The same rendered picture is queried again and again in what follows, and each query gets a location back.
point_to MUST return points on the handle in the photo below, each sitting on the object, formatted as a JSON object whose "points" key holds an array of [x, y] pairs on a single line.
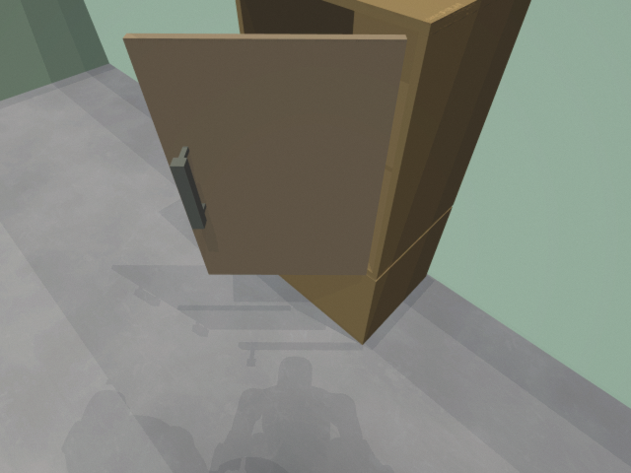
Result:
{"points": [[185, 184]]}

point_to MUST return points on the cupboard door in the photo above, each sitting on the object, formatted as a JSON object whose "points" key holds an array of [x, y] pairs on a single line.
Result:
{"points": [[287, 135]]}

